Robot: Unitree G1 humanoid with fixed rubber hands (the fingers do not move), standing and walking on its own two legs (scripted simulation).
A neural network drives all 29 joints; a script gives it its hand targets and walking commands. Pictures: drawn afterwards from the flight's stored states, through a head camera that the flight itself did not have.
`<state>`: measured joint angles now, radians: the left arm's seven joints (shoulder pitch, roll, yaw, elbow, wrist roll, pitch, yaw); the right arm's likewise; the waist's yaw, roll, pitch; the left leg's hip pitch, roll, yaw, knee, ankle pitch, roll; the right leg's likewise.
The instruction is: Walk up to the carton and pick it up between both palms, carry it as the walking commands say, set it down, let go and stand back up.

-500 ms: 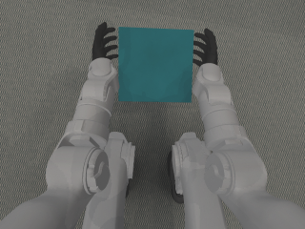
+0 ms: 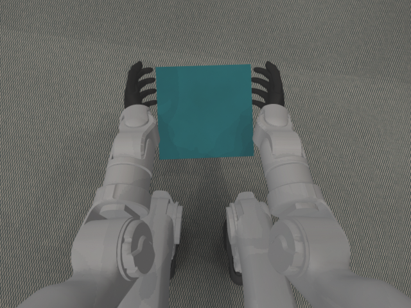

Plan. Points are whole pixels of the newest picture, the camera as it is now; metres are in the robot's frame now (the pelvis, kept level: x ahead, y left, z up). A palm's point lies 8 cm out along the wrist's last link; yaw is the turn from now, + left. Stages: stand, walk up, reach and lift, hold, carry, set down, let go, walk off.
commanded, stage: reach and lift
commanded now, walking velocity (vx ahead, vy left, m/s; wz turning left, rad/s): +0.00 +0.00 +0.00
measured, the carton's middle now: (204, 118) +0.48 +0.00 -0.17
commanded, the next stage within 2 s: none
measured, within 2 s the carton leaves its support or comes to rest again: neither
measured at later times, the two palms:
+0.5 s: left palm (124, 103) +0.45 +0.13 -0.01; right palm (288, 100) +0.46 -0.12 +0.00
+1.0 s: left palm (105, 92) +0.44 +0.13 +0.07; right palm (311, 92) +0.44 -0.12 +0.07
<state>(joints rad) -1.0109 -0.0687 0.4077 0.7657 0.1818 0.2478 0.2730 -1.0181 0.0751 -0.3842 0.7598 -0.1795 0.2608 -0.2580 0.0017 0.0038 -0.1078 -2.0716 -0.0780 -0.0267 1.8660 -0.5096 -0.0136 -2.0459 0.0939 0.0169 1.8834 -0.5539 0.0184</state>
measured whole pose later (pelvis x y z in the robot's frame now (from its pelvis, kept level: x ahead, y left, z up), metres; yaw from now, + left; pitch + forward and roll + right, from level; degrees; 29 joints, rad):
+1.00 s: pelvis +0.02 +0.00 +0.12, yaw +0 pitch +33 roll -1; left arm -0.77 -0.15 0.40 0.72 0.23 0.25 0.26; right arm -0.76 0.15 -0.41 0.71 -0.22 0.25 -0.20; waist 0.00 0.00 -0.18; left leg -1.59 -0.07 -0.05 1.50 -0.48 0.00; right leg -1.56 0.09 0.04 1.50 -0.51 0.01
